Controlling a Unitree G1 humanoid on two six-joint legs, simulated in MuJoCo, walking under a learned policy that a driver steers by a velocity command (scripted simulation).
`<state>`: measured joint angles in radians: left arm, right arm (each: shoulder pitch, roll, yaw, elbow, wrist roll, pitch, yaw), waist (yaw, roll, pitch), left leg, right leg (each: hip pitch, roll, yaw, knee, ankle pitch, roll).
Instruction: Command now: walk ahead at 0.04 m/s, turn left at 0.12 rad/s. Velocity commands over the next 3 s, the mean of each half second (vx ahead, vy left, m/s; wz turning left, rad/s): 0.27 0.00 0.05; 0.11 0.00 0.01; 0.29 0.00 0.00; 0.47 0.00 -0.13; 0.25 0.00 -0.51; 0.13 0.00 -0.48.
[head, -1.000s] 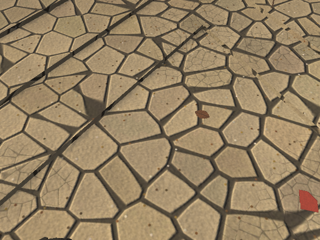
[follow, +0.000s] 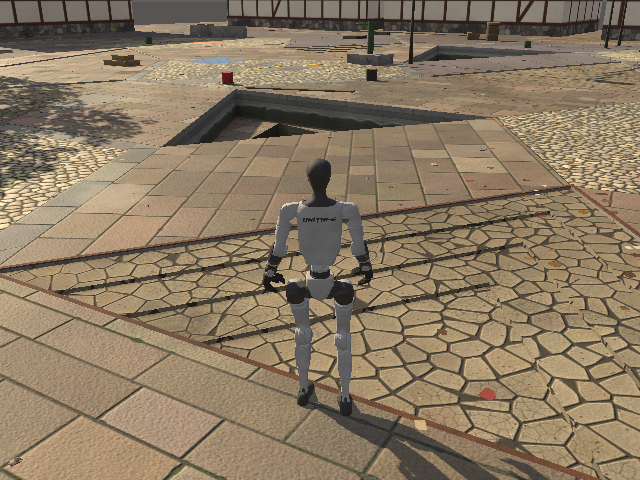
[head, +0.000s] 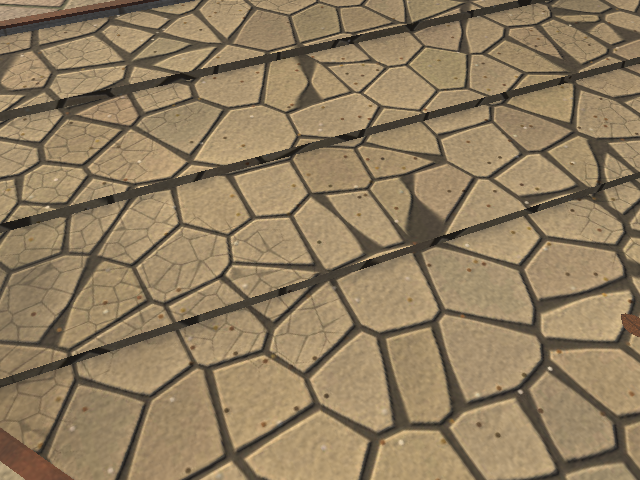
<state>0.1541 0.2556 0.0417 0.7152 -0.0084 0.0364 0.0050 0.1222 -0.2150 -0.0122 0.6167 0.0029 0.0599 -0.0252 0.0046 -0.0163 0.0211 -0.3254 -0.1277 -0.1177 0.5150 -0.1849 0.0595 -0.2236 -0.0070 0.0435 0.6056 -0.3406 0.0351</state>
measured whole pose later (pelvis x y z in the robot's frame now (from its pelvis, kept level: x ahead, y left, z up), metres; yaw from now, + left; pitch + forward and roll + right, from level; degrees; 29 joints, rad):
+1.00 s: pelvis +0.25 +0.01 -0.09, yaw +0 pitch +3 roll +4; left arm 0.08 0.24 0.05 0.74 -0.01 -0.05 -0.09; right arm 0.42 -0.25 -0.04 0.84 0.01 -0.02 -0.08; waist -0.11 -0.06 0.00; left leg -0.25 -0.06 0.03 1.07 -0.84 0.03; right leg -0.38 -0.05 0.06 0.33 0.35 -0.01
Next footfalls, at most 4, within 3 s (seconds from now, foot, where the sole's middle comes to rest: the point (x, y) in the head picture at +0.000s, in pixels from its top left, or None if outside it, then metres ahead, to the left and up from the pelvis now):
0.40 left None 0.11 0.14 -0.77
1.00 right None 0.36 -0.11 -0.91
1.50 left None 0.51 0.17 -0.91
2.06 right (342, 361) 0.85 -0.03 -0.91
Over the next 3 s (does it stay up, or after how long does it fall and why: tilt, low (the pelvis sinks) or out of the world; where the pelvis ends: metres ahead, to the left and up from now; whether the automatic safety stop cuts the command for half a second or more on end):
stays up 0.89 -0.01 -0.12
